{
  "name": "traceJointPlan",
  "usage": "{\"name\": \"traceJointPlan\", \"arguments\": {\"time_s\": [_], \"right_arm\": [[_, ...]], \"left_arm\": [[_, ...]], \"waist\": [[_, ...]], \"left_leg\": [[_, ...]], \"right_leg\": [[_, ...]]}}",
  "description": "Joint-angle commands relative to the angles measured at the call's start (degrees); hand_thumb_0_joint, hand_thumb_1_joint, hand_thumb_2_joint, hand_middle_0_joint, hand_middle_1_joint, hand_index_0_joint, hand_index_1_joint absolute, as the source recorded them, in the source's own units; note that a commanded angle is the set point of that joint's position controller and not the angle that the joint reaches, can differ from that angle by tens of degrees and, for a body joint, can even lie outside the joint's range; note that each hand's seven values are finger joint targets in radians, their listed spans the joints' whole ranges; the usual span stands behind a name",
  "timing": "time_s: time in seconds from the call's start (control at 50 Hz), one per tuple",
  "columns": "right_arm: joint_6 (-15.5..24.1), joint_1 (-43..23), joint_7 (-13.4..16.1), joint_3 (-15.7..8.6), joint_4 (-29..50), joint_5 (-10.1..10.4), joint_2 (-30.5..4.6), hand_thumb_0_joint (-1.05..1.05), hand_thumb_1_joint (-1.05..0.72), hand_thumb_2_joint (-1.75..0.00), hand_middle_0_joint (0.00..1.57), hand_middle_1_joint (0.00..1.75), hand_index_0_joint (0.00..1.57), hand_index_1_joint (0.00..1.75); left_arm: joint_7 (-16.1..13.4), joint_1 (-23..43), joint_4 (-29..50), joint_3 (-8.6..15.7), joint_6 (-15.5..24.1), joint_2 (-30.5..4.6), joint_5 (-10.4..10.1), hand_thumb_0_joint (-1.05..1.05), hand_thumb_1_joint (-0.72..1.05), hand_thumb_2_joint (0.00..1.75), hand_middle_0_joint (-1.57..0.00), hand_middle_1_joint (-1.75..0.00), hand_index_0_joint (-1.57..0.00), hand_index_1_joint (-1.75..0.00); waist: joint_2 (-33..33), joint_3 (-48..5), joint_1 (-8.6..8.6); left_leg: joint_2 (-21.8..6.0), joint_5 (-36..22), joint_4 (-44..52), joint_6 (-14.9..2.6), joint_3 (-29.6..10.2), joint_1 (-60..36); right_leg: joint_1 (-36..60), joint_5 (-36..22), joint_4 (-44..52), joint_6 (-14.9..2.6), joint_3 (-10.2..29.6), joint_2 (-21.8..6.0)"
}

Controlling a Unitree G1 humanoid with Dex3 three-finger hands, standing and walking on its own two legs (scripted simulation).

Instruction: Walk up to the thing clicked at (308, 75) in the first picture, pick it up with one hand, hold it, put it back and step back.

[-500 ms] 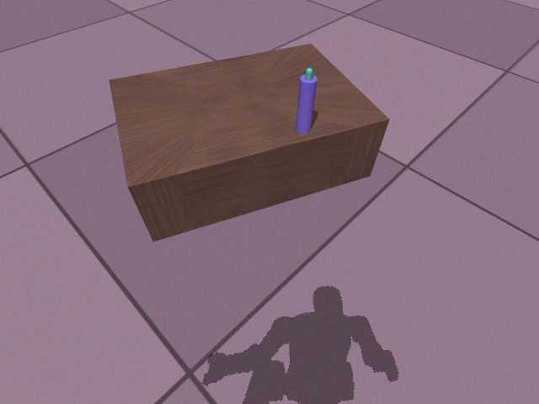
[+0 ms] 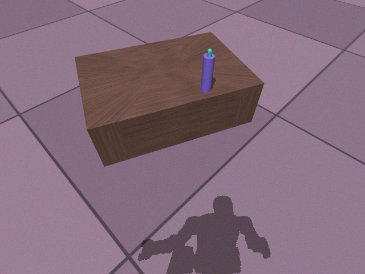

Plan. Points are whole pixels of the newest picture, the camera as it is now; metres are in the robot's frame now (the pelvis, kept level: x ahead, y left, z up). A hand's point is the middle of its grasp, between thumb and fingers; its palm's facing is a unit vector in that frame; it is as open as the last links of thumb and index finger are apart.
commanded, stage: stand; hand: right
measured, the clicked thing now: (207, 70) +1.22 -0.15 -0.29
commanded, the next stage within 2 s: walk up in 0.62 s
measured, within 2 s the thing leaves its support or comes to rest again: neither
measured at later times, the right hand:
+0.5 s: hand out of the picture +0.08 -0.25 -0.16, palm faces -0.04 +0.94 -0.34, open 7.4 cm
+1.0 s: hand (282, 256) +0.19 -0.24 -0.14, palm faces -0.14 +0.87 -0.48, open 7.4 cm
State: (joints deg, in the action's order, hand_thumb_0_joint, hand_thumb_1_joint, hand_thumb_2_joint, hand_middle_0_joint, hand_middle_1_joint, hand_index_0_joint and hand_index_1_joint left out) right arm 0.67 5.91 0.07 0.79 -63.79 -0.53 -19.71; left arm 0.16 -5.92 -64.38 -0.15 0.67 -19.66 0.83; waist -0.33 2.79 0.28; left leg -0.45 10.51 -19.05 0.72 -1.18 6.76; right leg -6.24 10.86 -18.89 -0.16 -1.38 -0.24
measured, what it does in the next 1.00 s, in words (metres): steps on the spot: left foot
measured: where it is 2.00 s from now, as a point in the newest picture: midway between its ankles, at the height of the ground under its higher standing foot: (187, 222)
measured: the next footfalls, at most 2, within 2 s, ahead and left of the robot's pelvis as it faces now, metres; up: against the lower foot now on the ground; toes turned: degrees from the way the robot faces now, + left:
left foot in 0.92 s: +0.16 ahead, +0.18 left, +0.00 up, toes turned +11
right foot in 1.38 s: +0.44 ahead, -0.10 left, +0.00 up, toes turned +8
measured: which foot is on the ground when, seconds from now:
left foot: down 0.00-0.72, up 0.74-0.90, down 0.92-1.00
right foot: down 0.00-0.94, up 0.96-1.00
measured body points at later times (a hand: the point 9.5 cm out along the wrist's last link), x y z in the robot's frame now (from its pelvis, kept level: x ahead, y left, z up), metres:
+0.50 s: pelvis +0.00 +0.00 +0.00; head +0.02 +0.00 +0.45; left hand +0.08 +0.30 -0.13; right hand +0.08 -0.30 -0.13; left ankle +0.00 +0.13 -0.75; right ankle -0.01 -0.12 -0.75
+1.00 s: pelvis +0.08 +0.05 -0.03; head +0.09 +0.08 +0.42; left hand +0.06 +0.38 -0.17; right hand +0.20 -0.28 -0.11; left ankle +0.12 +0.17 -0.75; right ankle +0.01 -0.10 -0.71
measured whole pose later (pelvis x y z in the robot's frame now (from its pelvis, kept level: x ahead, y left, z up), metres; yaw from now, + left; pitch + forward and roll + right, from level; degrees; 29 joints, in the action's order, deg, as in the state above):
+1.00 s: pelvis +0.08 +0.05 -0.03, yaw +8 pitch -3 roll +0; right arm 4.8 15.4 -1.8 -5.9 -53.3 -2.2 -23.6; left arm 4.1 -16.2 -56.2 5.9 -1.7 -25.7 3.2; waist 4.6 4.4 1.6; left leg -0.8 15.2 -37.8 -1.3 3.3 19.5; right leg -11.8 31.4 -52.4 -2.8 -2.2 -4.4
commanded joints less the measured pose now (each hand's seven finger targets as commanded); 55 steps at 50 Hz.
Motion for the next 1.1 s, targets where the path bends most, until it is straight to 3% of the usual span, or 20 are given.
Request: {"name": "traceJointPlan", "arguments": {"time_s": [0.0, 0.58, 0.6, 0.62, 0.66, 0.68, 0.7, 0.72, 0.74, 0.76, 0.82, 0.86, 0.88, 0.9, 0.92, 0.94, 0.96, 0.98, 1.02, 1.08], "right_arm": [[1.1, -2.1, 0.6, -2.6, 3.2, 0.0, -12.4, 0.00, -0.90, -0.90, 0.20, 0.30, 0.20, 0.30], [1.1, -1.7, 0.6, -2.5, 3.0, 0.2, -12.1, 0.00, -0.90, -0.90, 0.20, 0.30, 0.20, 0.30], [1.8, 4.2, -0.4, -6.2, 5.6, -0.5, -16.1, 0.00, -0.90, -0.90, 0.20, 0.30, 0.20, 0.30], [2.0, 3.0, -0.9, -6.5, 6.0, -1.1, -16.7, 0.00, -0.90, -0.90, 0.20, 0.30, 0.20, 0.30], [2.1, -1.6, -1.5, -6.6, 8.9, -1.4, -15.6, 0.00, -0.90, -0.90, 0.20, 0.30, 0.20, 0.30], [2.3, -3.6, -1.5, -6.6, 10.7, -1.7, -13.6, 0.00, -0.90, -0.90, 0.20, 0.30, 0.20, 0.30], [2.7, -5.6, -1.5, -6.7, 12.4, -2.0, -12.7, 0.00, -0.90, -0.90, 0.20, 0.30, 0.20, 0.30], [3.0, -5.0, -1.5, -6.8, 13.1, -1.8, -13.1, 0.00, -0.90, -0.90, 0.20, 0.30, 0.20, 0.30], [3.3, -2.8, -1.7, -6.9, 13.1, -1.4, -13.7, 0.00, -0.90, -0.90, 0.20, 0.30, 0.20, 0.30], [3.6, -1.4, -2.2, -7.2, 12.7, -1.2, -14.4, 0.00, -0.90, -0.90, 0.20, 0.30, 0.20, 0.30], [4.2, 5.5, -3.2, -8.0, 12.3, -0.7, -13.4, 0.00, -0.90, -0.90, 0.20, 0.30, 0.20, 0.30], [4.4, 13.2, -3.0, -8.9, 10.2, -1.1, -13.2, 0.00, -0.90, -0.90, 0.20, 0.30, 0.20, 0.30], [4.3, 19.5, -2.3, -10.1, 8.3, -1.3, -14.4, 0.00, -0.90, -0.90, 0.20, 0.30, 0.20, 0.30], [4.2, 25.6, -1.4, -11.4, 7.2, -1.6, -17.5, 0.00, -0.90, -0.90, 0.20, 0.30, 0.20, 0.30], [4.3, 27.6, -0.4, -12.5, 8.4, -2.5, -23.3, 0.00, -0.90, -0.90, 0.20, 0.30, 0.20, 0.30], [4.6, 21.3, -0.3, -12.3, 12.3, -2.1, -25.6, 0.00, -0.90, -0.90, 0.20, 0.30, 0.20, 0.30], [4.4, 16.6, -0.5, -12.5, 14.0, -0.5, -26.4, 0.00, -0.90, -0.90, 0.20, 0.30, 0.20, 0.30], [4.5, 14.3, -0.5, -11.5, 14.3, -0.5, -24.4, 0.00, -0.90, -0.90, 0.20, 0.30, 0.20, 0.30], [5.4, 12.5, -0.3, -9.6, 15.8, -0.2, -20.2, 0.00, -0.90, -0.90, 0.20, 0.30, 0.20, 0.30], [6.2, 14.4, -0.4, -9.1, 15.9, 0.4, -19.2, 0.00, -0.90, -0.90, 0.20, 0.30, 0.20, 0.30]], "left_arm": [[-0.7, 2.0, 3.6, 2.4, 1.2, -12.1, -0.3, 0.00, 0.90, 0.90, -0.20, -0.30, -0.20, -0.30], [-0.8, 1.2, 3.2, 2.4, 1.2, -12.2, -0.3, 0.00, 0.90, 0.90, -0.20, -0.30, -0.20, -0.30], [1.2, -0.5, 7.4, 6.9, 1.7, -17.5, 1.2, 0.00, 0.90, 0.90, -0.20, -0.30, -0.20, -0.30], [1.8, -0.8, 7.3, 7.2, 1.5, -17.1, 1.7, 0.00, 0.90, 0.90, -0.20, -0.30, -0.20, -0.30], [2.5, -4.4, 8.2, 7.9, 1.5, -16.8, 1.9, 0.00, 0.90, 0.90, -0.20, -0.30, -0.20, -0.30], [2.5, -7.5, 8.3, 8.7, 1.6, -17.9, 1.9, 0.00, 0.90, 0.90, -0.20, -0.30, -0.20, -0.30], [2.3, -9.3, 8.6, 9.6, 1.9, -19.4, 2.1, 0.00, 0.90, 0.90, -0.20, -0.30, -0.20, -0.30], [2.4, -8.0, 10.0, 9.8, 2.3, -19.9, 2.4, 0.00, 0.90, 0.90, -0.20, -0.30, -0.20, -0.30], [2.4, -6.8, 11.3, 10.0, 2.5, -19.9, 2.5, 0.00, 0.90, 0.90, -0.20, -0.30, -0.20, -0.30], [2.5, -6.7, 11.8, 9.7, 2.6, -18.1, 2.5, 0.00, 0.90, 0.90, -0.20, -0.30, -0.20, -0.30], [3.2, -0.1, 15.0, 9.3, 2.6, -18.4, 2.7, 0.00, 0.90, 0.90, -0.20, -0.30, -0.20, -0.30], [3.8, 2.7, 16.6, 8.8, 1.8, -17.5, 1.9, 0.00, 0.90, 0.90, -0.20, -0.30, -0.20, -0.30], [4.0, 2.3, 17.2, 8.2, 1.5, -15.6, 1.8, 0.00, 0.90, 0.90, -0.20, -0.30, -0.20, -0.30], [4.2, 0.2, 17.6, 7.3, 1.2, -12.8, 1.9, 0.00, 0.90, 0.90, -0.20, -0.30, -0.20, -0.30], [4.2, -2.5, 18.5, 6.1, 1.0, -9.1, 1.9, 0.00, 0.90, 0.90, -0.20, -0.30, -0.20, -0.30], [4.0, -3.8, 18.8, 7.1, 0.4, -13.0, 1.6, 0.00, 0.90, 0.90, -0.20, -0.30, -0.20, -0.30], [4.0, -3.8, 18.4, 7.9, 0.0, -17.7, 1.6, 0.00, 0.90, 0.90, -0.20, -0.30, -0.20, -0.30], [4.0, -3.3, 17.6, 7.7, 0.4, -18.1, 1.1, 0.00, 0.90, 0.90, -0.20, -0.30, -0.20, -0.30], [4.0, -7.6, 14.8, 8.1, 0.5, -17.3, 0.7, 0.00, 0.90, 0.90, -0.20, -0.30, -0.20, -0.30], [4.8, -9.2, 14.6, 8.2, -0.1, -16.7, 0.9, 0.00, 0.90, 0.90, -0.20, -0.30, -0.20, -0.30]], "waist": [[0.0, -4.7, 0.07], [0.5, -4.0, -0.09], [3.9, -7.8, 0.81], [2.3, -2.7, 1.71], [2.7, 1.7, 4.44], [7.6, 3.3, 6.36], [12.0, 4.1, 8.62], [8.7, 5.2, 7.95], [7.0, 4.8, 6.91], [4.0, 4.2, 6.05], [8.4, 2.5, 1.60], [6.4, 0.6, -2.63], [1.4, -2.1, -5.23], [-6.8, -5.6, -8.28], [-19.7, -5.4, -8.79], [-12.4, -5.0, -6.07], [-9.3, -0.1, -4.43], [-4.9, 2.3, -3.17], [-3.5, 2.7, -0.53], [-5.6, 3.2, -0.09]], "left_leg": [[-6.7, -8.3, 2.5, -2.17, -5.1, -0.9], [-6.7, -9.0, 2.9, -2.00, -5.0, -1.6], [-4.0, 18.0, -0.8, -6.32, -7.4, 4.2], [-4.8, 25.0, -1.1, -6.79, -9.2, 11.8], [-2.5, 22.4, -5.7, -5.26, -5.5, 21.1], [0.1, 16.8, -12.9, -3.64, -0.4, 28.4], [-0.6, 15.1, -24.7, -2.44, 2.5, 34.2], [-3.2, 16.7, -27.1, -1.82, 1.3, 36.3], [-4.8, 17.3, -26.1, -1.89, -0.3, 35.4], [-5.0, 17.1, -25.5, -2.20, -0.3, 32.9], [-5.5, 11.3, -16.0, -2.63, 0.2, 18.5], [-1.1, -1.6, -9.8, -1.62, 6.1, 2.1], [1.0, -2.9, -10.8, -1.61, 7.0, -8.5], [-0.9, 2.8, -9.8, -3.35, 2.0, -18.4], [-12.7, 23.5, -0.2, -7.79, -21.1, -19.7], [-21.5, 41.8, 10.4, -13.40, -42.6, -9.4], [-24.8, 44.0, 12.9, -16.46, -44.4, -2.7], [-22.5, 36.5, 10.6, -16.37, -39.3, -1.5], [-16.7, 22.0, 5.9, -13.00, -24.9, 0.0], [-13.3, 13.9, 6.8, -11.35, -16.6, 4.7]], "right_leg": [[1.2, -7.9, 2.9, -1.46, 6.0, -7.4], [1.4, -9.2, 3.3, -1.29, 5.9, -7.3], [6.4, 19.8, -2.5, -2.91, 2.2, -3.9], [3.5, 27.0, -4.2, -4.14, 4.3, -5.1], [4.1, 32.3, 0.1, -6.77, 8.9, -8.4], [8.8, 34.7, 5.9, -9.55, 14.1, -13.4], [11.1, 30.9, 12.3, -13.68, 22.2, -22.0], [11.9, 24.3, 13.1, -15.95, 23.9, -25.3], [12.9, 20.7, 12.4, -16.68, 23.6, -25.9], [13.0, 17.5, 11.0, -15.60, 19.0, -22.4], [3.6, 16.7, 6.5, -11.11, 6.8, -16.4], [-8.1, 17.4, -2.6, -7.85, -2.6, -10.5], [-14.8, 15.1, -11.6, -6.99, -5.7, -8.0], [-22.3, 14.1, -25.7, -5.58, -8.4, -4.8], [-34.8, 26.4, -41.4, -3.65, -7.0, 1.0], [-33.8, 24.7, -47.0, -2.82, 1.7, -0.6], [-31.5, 23.4, -47.2, -2.92, 6.1, -4.6], [-31.5, 19.7, -47.0, -2.50, 6.7, -5.6], [-29.6, 12.2, -43.7, -2.13, 7.2, -7.8], [-25.2, 6.7, -38.8, -0.58, 5.2, -7.6]]}}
